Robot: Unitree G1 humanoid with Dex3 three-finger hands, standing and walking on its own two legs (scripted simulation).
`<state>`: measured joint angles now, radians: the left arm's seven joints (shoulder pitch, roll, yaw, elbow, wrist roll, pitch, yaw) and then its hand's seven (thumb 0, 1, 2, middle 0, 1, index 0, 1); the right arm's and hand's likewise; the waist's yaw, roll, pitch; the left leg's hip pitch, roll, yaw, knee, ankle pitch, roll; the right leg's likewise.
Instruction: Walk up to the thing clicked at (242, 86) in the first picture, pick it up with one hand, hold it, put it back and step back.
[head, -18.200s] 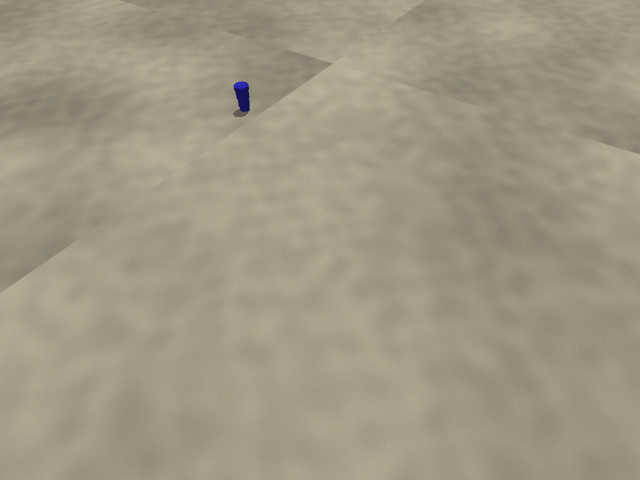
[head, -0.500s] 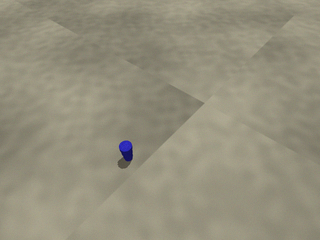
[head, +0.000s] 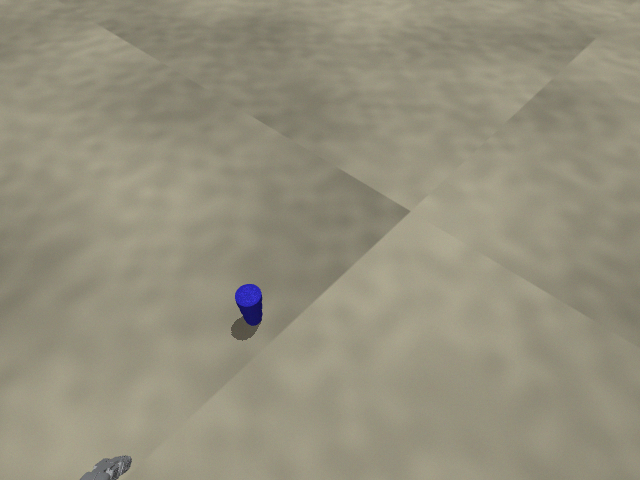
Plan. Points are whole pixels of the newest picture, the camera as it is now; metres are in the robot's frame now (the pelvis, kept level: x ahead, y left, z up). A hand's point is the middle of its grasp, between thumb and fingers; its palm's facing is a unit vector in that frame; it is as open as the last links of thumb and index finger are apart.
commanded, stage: walk up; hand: left
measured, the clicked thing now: (251, 307) +0.72 +0.27 -0.69
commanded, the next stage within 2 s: stand in 0.24 s
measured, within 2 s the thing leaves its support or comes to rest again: neither
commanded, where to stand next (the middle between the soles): +0.39 +0.02 m, yaw +0 degrees
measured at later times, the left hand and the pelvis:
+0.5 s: hand out of the picture +0.06 +0.25 -0.14, palm faces -0.01 -0.94 -0.34, open 7.4 cm; pelvis -0.02 +0.00 +0.01, yaw +0 degrees
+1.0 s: hand out of the picture +0.04 +0.24 -0.15, palm faces -0.04 -0.94 -0.34, open 7.4 cm; pelvis -0.03 -0.01 +0.01, yaw +0 degrees
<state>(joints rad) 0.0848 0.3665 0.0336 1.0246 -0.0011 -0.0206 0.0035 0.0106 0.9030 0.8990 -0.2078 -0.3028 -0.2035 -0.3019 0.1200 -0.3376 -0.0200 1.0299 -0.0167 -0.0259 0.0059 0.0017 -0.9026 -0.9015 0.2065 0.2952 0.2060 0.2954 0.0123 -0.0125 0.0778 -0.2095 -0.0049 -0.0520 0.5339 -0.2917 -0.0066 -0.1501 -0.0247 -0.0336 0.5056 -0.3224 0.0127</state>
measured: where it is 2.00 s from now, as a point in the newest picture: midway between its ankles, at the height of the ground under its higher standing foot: outside the picture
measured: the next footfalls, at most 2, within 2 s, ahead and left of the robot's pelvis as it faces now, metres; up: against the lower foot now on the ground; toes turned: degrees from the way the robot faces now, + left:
right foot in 1.96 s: +0.32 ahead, -0.13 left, +0.00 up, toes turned -6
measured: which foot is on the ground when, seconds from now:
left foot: down 0.00-1.00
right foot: down 0.00-1.00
